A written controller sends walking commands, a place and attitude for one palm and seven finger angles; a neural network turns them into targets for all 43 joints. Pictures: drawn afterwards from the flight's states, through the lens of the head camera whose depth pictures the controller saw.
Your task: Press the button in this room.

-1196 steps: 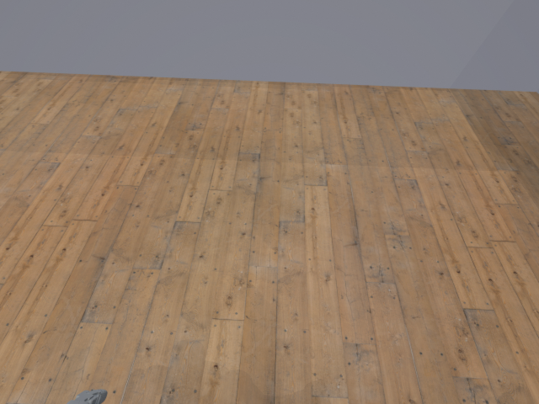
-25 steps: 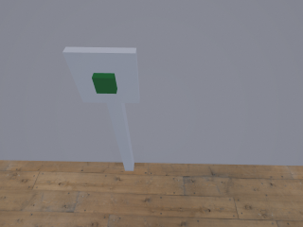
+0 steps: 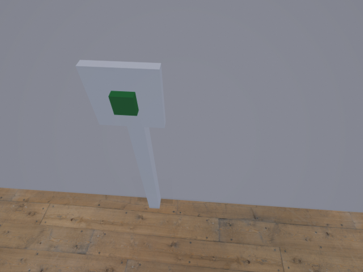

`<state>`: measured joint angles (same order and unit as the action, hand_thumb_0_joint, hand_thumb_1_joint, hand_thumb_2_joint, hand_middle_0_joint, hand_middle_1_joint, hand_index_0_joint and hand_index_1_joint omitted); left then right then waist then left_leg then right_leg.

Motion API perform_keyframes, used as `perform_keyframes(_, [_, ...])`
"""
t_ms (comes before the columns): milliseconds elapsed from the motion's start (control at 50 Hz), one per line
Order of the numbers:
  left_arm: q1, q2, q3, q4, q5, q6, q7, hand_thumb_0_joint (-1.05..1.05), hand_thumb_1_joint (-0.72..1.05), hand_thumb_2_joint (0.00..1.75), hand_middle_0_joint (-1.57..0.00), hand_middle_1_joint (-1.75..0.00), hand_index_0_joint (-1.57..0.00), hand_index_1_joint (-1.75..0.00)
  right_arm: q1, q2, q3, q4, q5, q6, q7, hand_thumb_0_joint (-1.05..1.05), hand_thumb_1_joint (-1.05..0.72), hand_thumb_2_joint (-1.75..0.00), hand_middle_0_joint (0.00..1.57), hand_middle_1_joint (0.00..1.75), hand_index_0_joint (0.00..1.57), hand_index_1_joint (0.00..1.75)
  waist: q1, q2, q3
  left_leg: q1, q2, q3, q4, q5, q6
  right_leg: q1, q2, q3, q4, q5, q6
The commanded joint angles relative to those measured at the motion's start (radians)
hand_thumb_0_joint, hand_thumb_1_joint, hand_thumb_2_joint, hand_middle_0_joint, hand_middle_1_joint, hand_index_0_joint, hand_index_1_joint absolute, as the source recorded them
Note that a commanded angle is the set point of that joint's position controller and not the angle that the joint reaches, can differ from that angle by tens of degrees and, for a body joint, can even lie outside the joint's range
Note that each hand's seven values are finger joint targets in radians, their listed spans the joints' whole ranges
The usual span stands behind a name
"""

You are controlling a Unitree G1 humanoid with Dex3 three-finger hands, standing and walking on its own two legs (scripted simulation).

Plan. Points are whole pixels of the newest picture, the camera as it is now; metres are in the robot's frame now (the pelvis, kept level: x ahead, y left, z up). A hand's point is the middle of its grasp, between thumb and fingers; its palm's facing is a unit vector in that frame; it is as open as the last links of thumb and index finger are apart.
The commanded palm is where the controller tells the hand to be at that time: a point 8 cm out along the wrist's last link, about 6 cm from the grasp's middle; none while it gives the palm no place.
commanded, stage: look again from close up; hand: left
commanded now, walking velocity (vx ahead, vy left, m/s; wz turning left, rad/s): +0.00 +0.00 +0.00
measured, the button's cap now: (124, 102) +0.53 +0.20 +0.06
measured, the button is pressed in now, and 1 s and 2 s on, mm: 0 0 0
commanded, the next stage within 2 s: raise the hand and make a fist in 0.52 s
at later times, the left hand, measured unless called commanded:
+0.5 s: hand out of the picture +0.02 +0.24 -0.18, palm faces -0.01 -0.98 -0.21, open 7.4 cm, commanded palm none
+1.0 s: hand (83, 262) +0.15 +0.22 -0.05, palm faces -0.01 -1.00 +0.00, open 5.7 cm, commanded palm +0.12 +0.29 -0.04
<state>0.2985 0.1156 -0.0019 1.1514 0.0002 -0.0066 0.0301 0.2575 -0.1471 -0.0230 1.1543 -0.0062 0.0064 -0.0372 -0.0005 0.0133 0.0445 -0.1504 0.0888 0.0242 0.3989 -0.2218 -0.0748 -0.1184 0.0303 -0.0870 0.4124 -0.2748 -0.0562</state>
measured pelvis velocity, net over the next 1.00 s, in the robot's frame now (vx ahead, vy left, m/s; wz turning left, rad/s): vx -0.04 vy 0.03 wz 0.00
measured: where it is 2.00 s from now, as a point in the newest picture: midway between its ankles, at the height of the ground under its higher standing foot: outside the picture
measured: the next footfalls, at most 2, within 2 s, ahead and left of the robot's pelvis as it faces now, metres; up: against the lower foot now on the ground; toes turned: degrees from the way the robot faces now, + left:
none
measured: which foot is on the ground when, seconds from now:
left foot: down 0.00-1.00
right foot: down 0.00-1.00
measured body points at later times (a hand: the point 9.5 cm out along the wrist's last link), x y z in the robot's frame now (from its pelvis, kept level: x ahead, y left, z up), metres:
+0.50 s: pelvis +0.00 +0.05 -0.01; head +0.01 +0.06 +0.44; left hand +0.02 +0.29 -0.16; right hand +0.00 -0.17 -0.16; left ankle -0.02 +0.15 -0.74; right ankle -0.03 -0.08 -0.74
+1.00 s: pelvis -0.04 +0.03 -0.07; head +0.00 +0.04 +0.37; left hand +0.14 +0.27 -0.04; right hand +0.19 -0.24 -0.10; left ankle -0.02 +0.15 -0.74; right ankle -0.03 -0.08 -0.74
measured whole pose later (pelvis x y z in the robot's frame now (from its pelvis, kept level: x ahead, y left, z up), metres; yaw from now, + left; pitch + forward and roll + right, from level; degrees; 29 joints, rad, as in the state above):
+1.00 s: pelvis -0.04 +0.03 -0.07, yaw +0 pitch +12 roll +0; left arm 0.43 0.20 0.20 0.15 -0.30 -0.52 -0.39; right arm 0.13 -0.28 -0.09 0.52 0.03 -0.25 0.00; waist 0.00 -0.04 -0.14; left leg -0.77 0.03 0.04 1.05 -0.49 -0.01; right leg -0.76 -0.03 -0.07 1.06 -0.51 -0.03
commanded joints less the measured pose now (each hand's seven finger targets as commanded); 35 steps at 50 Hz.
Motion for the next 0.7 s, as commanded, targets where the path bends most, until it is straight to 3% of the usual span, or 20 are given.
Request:
perform_keyframes(0, [0.169,0.154,0.034,-0.002,0.023,-0.051,0.05,0.0,0.9,0.9,-0.2,-0.3,-0.2,-0.3,-0.061,-0.086,-0.004,-0.096,0.003,-0.025,0.007,0.0,-0.9,-0.9,0.2,0.3,0.2,0.3,0.061,-0.129,0.056,-0.151,-0.008,0.048,0.261,-0.037,0.036,-0.034,-0.234,0.259,-0.096,0.844,0.131])
perform_keyframes(20, [0.147,0.178,0.034,-0.046,0.026,-0.06,0.046,0.0,0.9,0.9,-0.2,-0.3,-0.2,-0.3,0.01,-0.043,-0.003,-0.138,0.0,-0.011,0.009,0.0,-0.9,-0.9,0.2,0.3,0.2,0.3,-0.006,-0.099,-0.015,-0.173,-0.027,-0.029,0.319,-0.156,0.07,0.007,-0.282,0.259,-0.064,0.868,0.097])
perform_keyframes(40, [0.105,0.16,0.03,-0.065,0.03,-0.058,0.04,0.0,0.9,0.9,-0.2,-0.3,-0.2,-0.3,0.027,-0.038,-0.004,-0.142,0.005,-0.016,0.013,0.0,-0.9,-0.9,0.2,0.3,0.2,0.3,-0.019,-0.055,-0.049,-0.163,-0.015,-0.017,0.313,-0.171,0.075,-0.005,-0.257,0.207,-0.047,0.699,-0.008])
perform_keyframes(60, [0.061,0.157,0.03,-0.086,0.028,-0.056,0.033,0.0,0.9,0.9,-0.2,-0.3,-0.2,-0.3,0.047,-0.024,-0.001,-0.145,0.002,-0.016,0.017,0.0,-0.9,-0.9,0.2,0.3,0.2,0.3,-0.026,-0.01,-0.086,-0.117,-0.033,0.01,0.256,-0.146,0.073,-0.012,-0.237,0.18,-0.037,0.58,-0.048])
perform_keyframes(80, [0.049,0.158,0.03,-0.1,0.026,-0.055,0.03,0.0,0.9,0.9,-0.2,-0.3,-0.2,-0.3,0.069,-0.021,0.002,-0.14,-0.001,-0.018,0.018,0.0,-0.9,-0.9,0.2,0.3,0.2,0.3,-0.035,-0.062,-0.081,-0.077,-0.041,0.02,0.179,-0.087,0.068,-0.044,-0.217,0.171,-0.031,0.451,-0.053])
perform_keyframes(100, [0.048,0.141,0.025,-0.098,0.021,-0.05,0.027,0.0,0.9,0.9,-0.2,-0.3,-0.2,-0.3,0.089,-0.035,0.004,-0.136,-0.004,-0.023,0.017,0.0,-0.9,-0.9,0.2,0.3,0.2,0.3,-0.036,-0.061,-0.065,-0.034,-0.037,0.008,0.105,-0.036,0.072,-0.086,-0.193,0.167,-0.015,0.336,-0.04])
perform_keyframes(140, [0.058,0.103,0.016,-0.1,0.014,-0.037,0.023,0.0,0.9,0.9,-0.2,-0.3,-0.2,-0.3,0.101,-0.08,0.004,-0.137,-0.008,-0.033,0.012,0.0,-0.9,-0.9,0.2,0.3,0.2,0.3,-0.023,-0.014,-0.021,-0.042,0.029,-0.049,0.052,0.097,0.101,-0.136,-0.125,0.136,0.007,0.151,0.0])
perform_keyframes(180, [0.069,0.099,0.015,-0.094,0.016,-0.024,0.019,0.0,0.9,0.9,-0.2,-0.3,-0.2,-0.3,0.094,-0.095,0.007,-0.132,-0.012,-0.04,0.007,0.0,-0.9,-0.9,0.2,0.3,0.2,0.3,-0.003,0.115,-0.013,-0.077,0.051,-0.091,0.032,0.213,0.121,-0.097,-0.095,0.098,0.057,0.101,0.011])
perform_keyframes(240, [0.068,0.103,0.01,-0.088,0.016,-0.012,0.011,0.0,0.9,0.9,-0.2,-0.3,-0.2,-0.3,0.054,-0.103,0.011,-0.146,-0.009,-0.035,0.004,0.0,-0.9,-0.9,0.2,0.3,0.2,0.3,0.012,0.041,0.045,-0.123,0.042,-0.095,-0.013,0.08,0.13,-0.105,-0.091,0.098,0.036,0.039,0.018])
perform_keyframes(280, [0.06,0.107,0.008,-0.089,0.017,-0.01,0.009,0.0,0.9,0.9,-0.2,-0.3,-0.2,-0.3,0.059,-0.109,0.013,-0.14,-0.01,-0.036,0.005,0.0,-0.9,-0.9,0.2,0.3,0.2,0.3,0.011,0.012,0.056,-0.129,0.037,-0.1,-0.031,0.054,0.132,-0.103,-0.095,0.101,0.031,0.044,0.021])
perform_keyframes(340, [0.055,0.119,0.007,-0.09,0.015,-0.008,0.006,0.0,0.9,0.9,-0.2,-0.3,-0.2,-0.3,0.062,-0.116,0.017,-0.131,-0.01,-0.038,0.006,0.0,-0.9,-0.9,0.2,0.3,0.2,0.3,0.013,0.023,0.041,-0.114,0.031,-0.1,-0.049,0.046,0.133,-0.091,-0.101,0.098,0.03,0.05,0.024])
perform_keyframes(420, [0.041,0.132,0.008,-0.09,0.013,-0.008,0.007,0.0,0.9,0.9,-0.2,-0.3,-0.2,-0.3,0.08,-0.122,0.02,-0.113,-0.01,-0.043,0.004,0.0,-0.9,-0.9,0.2,0.3,0.2,0.3,0.011,0.018,0.012,-0.079,0.031,-0.091,-0.04,0.149,0.133,-0.07,-0.107,0.093,0.039,0.095,0.027])
perform_keyframes(580, [0.031,0.137,0.01,-0.08,0.012,-0.007,0.008,0.0,0.9,0.9,-0.2,-0.3,-0.2,-0.3,0.094,-0.116,0.022,-0.079,-0.008,-0.045,0.002,0.0,-0.9,-0.9,0.2,0.3,0.2,0.3,0.009,0.002,0.003,-0.05,0.025,-0.079,-0.029,0.223,0.131,-0.057,-0.115,0.096,0.043,0.141,0.029])
perform_keyframes(600, [0.083,0.152,0.006,-0.056,0.021,-0.023,0.047,0.0,0.9,0.9,-0.2,-0.3,-0.2,-0.3,0.014,-0.16,0.013,-0.143,0.007,-0.043,0.011,0.0,-0.9,-0.9,0.2,0.3,0.2,0.3,0.03,-0.053,0.049,-0.109,0.044,-0.051,0.142,0.388,0.098,-0.107,-0.159,0.137,0.006,0.365,0.043])
perform_keyframes(620, [-0.643,0.438,0.213,-1.629,-0.155,-0.226,0.046,0.0,0.9,0.9,-0.23,-0.33,-0.23,-0.33,0.033,-0.302,-0.031,-0.48,0.046,-0.2,-0.018,0.0,-0.9,-0.9,0.2,0.3,0.2,0.3,-0.078,0.113,-0.478,0.169,-0.065,-0.057,0.058,0.488,0.081,-0.045,-0.059,0.05,0.092,0.431,0.016])
perform_keyframes(640, [-0.156,0.363,0.171,-1.373,-0.076,-0.178,0.073,0.0,0.9,0.9,-0.25,-0.36,-0.25,-0.36,-0.039,-0.209,0.005,-0.424,0.03,-0.298,-0.052,0.0,-0.9,-0.9,0.2,0.3,0.2,0.3,0.014,0.241,-0.481,0.273,-0.009,-0.061,0.049,0.64,0.068,-0.096,-0.037,0.038,0.17,0.209,0.009])
perform_keyframes(660, [0.128,0.112,0.038,-1.19,-0.117,-0.049,0.094,0.0,0.9,0.9,-0.28,-0.39,-0.28,-0.39,-0.061,-0.158,-0.006,-0.406,0.042,-0.324,-0.046,0.0,-0.9,-0.9,0.2,0.3,0.2,0.3,-0.011,0.178,-0.316,0.123,-0.015,-0.07,0.026,0.588,0.03,-0.192,-0.039,-0.011,0.191,0.05,0.031])
perform_keyframes(680, [0.095,0.04,0.021,-1.159,-0.14,-0.043,0.077,0.0,0.9,0.9,-0.31,-0.42,-0.31,-0.42,-0.015,-0.172,-0.022,-0.381,0.047,-0.327,-0.037,0.0,-0.9,-0.9,0.2,0.3,0.2,0.3,-0.038,0.078,-0.159,0.032,-0.026,-0.07,0.047,0.496,0.039,-0.246,-0.04,-0.011,0.167,0.052,0.041])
